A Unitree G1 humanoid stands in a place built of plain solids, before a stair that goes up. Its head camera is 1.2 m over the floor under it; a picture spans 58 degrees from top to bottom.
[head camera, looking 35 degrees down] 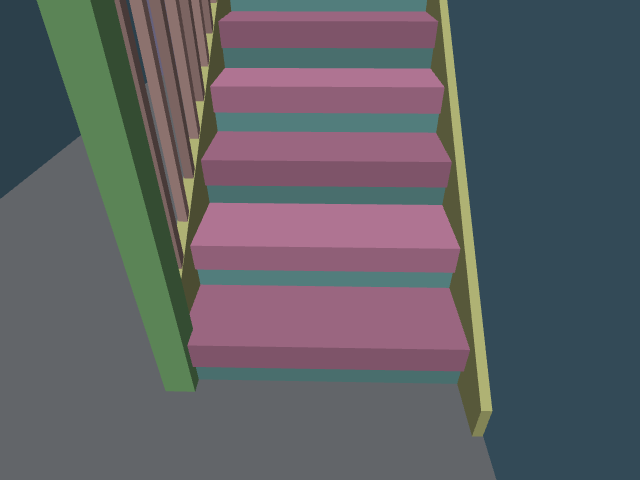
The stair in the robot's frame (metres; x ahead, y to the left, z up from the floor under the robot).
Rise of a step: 0.18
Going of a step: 0.26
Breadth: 0.88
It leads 1 degrees to the right of straight ahead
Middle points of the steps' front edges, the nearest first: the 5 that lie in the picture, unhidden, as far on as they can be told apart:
0.88 -0.02 0.19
1.14 -0.01 0.37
1.40 -0.02 0.56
1.66 -0.03 0.74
1.92 -0.03 0.92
